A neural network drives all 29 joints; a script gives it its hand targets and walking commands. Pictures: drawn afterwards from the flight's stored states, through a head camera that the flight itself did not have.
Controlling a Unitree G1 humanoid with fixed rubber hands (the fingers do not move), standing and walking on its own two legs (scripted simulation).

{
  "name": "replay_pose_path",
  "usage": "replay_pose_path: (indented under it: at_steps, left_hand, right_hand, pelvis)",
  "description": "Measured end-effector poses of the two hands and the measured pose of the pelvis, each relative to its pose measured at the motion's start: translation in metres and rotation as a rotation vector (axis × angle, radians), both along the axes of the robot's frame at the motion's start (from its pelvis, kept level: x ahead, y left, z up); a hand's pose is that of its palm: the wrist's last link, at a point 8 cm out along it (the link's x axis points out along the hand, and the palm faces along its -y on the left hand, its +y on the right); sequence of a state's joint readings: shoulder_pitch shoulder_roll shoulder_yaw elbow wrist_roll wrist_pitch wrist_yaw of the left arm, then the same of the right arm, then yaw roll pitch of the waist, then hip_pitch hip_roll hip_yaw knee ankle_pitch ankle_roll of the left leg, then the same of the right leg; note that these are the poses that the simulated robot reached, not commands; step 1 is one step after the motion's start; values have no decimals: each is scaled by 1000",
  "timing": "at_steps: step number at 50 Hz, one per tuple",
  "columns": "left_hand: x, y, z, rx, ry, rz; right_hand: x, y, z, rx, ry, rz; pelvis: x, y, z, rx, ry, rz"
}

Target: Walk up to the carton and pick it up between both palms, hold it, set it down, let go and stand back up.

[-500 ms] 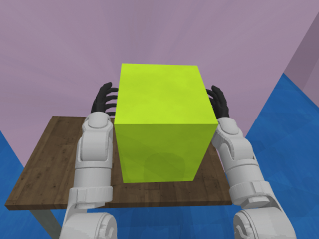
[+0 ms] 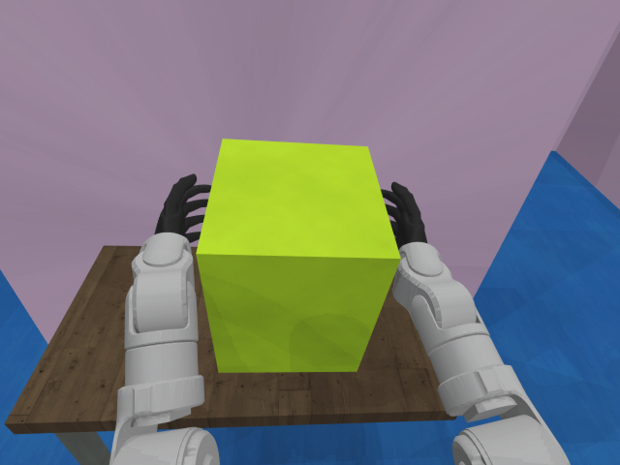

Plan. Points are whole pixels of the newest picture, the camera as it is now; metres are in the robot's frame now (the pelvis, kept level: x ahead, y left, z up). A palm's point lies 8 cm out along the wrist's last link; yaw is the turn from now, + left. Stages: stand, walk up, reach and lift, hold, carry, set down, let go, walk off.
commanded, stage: hold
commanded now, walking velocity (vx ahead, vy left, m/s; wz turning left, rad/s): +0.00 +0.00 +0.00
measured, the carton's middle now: (292, 260) +0.37 +0.03 +0.11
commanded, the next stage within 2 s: none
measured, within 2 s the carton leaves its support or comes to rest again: neither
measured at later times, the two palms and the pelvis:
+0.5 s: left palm (200, 216) +0.35 +0.14 +0.20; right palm (435, 235) +0.34 -0.15 +0.19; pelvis -0.01 +0.01 +0.00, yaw -2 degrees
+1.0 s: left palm (179, 236) +0.33 +0.16 +0.19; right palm (415, 257) +0.33 -0.13 +0.16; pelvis -0.01 +0.02 +0.00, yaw -1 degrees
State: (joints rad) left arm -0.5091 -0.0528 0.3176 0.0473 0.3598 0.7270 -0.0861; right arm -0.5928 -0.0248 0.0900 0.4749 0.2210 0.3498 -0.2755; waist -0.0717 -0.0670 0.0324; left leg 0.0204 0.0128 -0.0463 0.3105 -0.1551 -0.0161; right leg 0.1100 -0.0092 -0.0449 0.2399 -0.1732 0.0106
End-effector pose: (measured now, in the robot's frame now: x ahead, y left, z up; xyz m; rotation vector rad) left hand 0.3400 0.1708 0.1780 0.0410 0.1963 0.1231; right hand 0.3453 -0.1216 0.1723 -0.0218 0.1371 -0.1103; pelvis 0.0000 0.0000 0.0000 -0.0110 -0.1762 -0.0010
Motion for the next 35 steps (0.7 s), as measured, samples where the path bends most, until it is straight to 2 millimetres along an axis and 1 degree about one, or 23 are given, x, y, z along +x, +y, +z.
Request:
replay_pose_path:
  at_steps: [4, 7, 11, 16, 20, 23, 25, 28, 32, 35]
  left_hand:
    - [-9, 8, -12, -12, -1, 6]
    - [-12, 6, -11, -16, -15, 2]
    - [-10, -4, -1, 2, -34, -17]
    - [1, -22, 14, 51, -14, -43]
    - [6, -30, 24, 67, -23, -44]
    - [7, -33, 28, 62, -32, -35]
    - [8, -32, 27, 51, -28, -27]
    - [9, -28, 20, 34, -8, -14]
    - [12, -21, 5, 12, 23, -11]
    - [12, -16, -5, 5, 20, -10]
  right_hand:
    - [-6, 8, -5, 9, -2, 3]
    - [-13, 7, -5, 20, -19, -9]
    - [-18, -4, -1, 28, -42, -33]
    - [-16, -20, 1, 36, -27, -53]
    - [-11, -28, 7, 40, -37, -52]
    - [-7, -31, 14, 37, -46, -44]
    - [-3, -30, 16, 29, -43, -35]
    - [2, -27, 16, 10, -22, -24]
    - [9, -20, 9, -12, 10, -12]
    - [10, -14, 3, -13, 7, -5]
  pelvis:
    - [-5, 3, 0, -5, 12, 8]
    - [-10, 7, -1, -9, 25, 8]
    - [-17, 12, -1, -9, 36, 0]
    - [-23, 16, -1, -1, 37, -21]
    - [-21, 15, -1, 4, 50, -33]
    - [-17, 11, 0, 5, 54, -36]
    - [-13, 8, 0, 5, 48, -34]
    - [-9, 2, 0, 6, 33, -26]
    - [-4, -5, 0, 5, 23, -9]
    - [-1, -8, 0, 2, 27, 6]
